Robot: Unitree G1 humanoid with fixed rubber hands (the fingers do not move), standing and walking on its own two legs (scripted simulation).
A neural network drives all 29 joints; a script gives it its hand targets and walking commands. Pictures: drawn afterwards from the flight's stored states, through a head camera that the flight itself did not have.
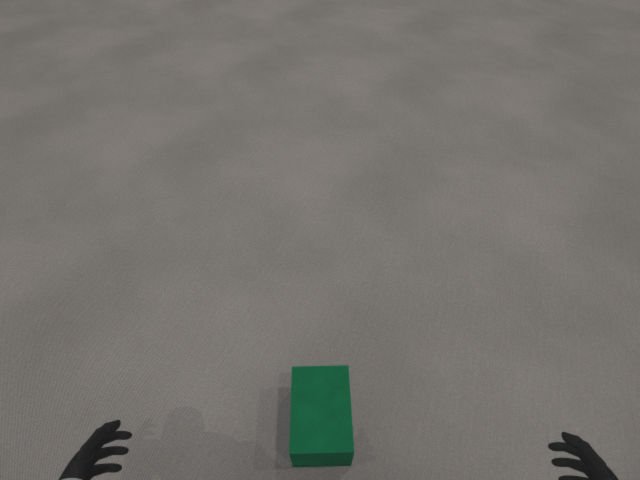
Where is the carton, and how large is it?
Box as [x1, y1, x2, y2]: [289, 365, 353, 466]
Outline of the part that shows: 347,365 292,367 289,454 293,466 350,465 353,454 353,442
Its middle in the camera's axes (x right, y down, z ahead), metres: +0.00 +0.50 +1.11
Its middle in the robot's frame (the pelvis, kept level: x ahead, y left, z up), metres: +0.41 +0.03 -0.69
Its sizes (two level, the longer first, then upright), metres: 0.229 0.165 0.158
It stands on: the floor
